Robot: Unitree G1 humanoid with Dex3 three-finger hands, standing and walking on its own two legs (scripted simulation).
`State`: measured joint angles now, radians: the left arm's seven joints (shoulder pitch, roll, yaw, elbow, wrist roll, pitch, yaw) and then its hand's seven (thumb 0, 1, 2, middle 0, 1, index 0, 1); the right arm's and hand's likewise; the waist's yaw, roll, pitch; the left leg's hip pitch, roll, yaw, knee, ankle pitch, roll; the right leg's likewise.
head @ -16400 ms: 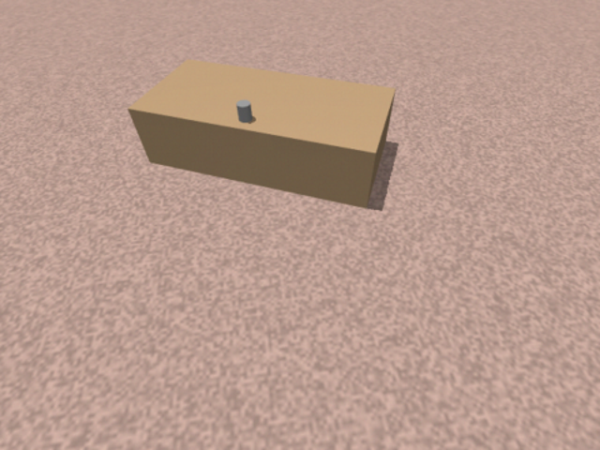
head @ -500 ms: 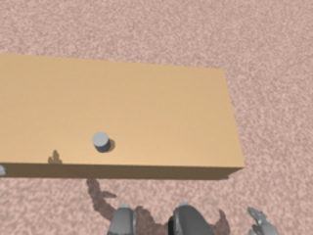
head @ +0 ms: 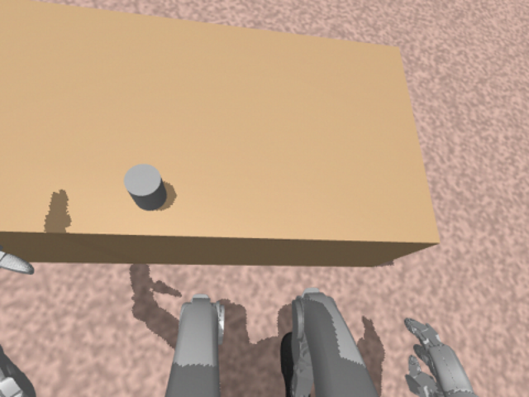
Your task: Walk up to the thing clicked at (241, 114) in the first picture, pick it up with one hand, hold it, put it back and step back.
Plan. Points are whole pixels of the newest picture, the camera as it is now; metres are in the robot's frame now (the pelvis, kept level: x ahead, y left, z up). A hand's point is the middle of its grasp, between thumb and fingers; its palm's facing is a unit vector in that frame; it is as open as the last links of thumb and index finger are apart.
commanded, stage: approach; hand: left
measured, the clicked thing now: (146, 188) +0.47 +0.22 -0.18
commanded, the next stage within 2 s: close in in 0.08 s
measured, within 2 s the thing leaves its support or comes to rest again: neither
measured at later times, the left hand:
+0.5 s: hand (110, 231) +0.38 +0.26 -0.15, palm faces +0.15 -0.99 +0.00, open 17.6 cm
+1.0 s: hand (130, 224) +0.40 +0.24 -0.17, palm faces +0.18 -0.98 -0.02, open 17.6 cm
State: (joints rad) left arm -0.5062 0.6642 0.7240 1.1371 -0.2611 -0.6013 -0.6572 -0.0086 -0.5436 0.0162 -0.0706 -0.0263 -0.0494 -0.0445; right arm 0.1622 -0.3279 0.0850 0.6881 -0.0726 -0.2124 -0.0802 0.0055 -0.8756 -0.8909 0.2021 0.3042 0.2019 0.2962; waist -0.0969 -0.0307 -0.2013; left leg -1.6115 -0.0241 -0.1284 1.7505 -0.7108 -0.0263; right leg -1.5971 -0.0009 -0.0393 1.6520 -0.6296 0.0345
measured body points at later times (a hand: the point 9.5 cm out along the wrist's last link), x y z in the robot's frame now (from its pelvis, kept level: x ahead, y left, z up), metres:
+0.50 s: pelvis -0.06 -0.01 -0.15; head +0.12 +0.03 +0.26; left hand +0.36 +0.32 -0.15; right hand +0.07 -0.27 -0.26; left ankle +0.03 +0.12 -0.51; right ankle +0.06 -0.14 -0.51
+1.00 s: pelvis -0.04 -0.01 -0.15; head +0.15 +0.03 +0.25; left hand +0.38 +0.29 -0.16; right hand +0.10 -0.28 -0.27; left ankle +0.03 +0.12 -0.51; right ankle +0.06 -0.14 -0.51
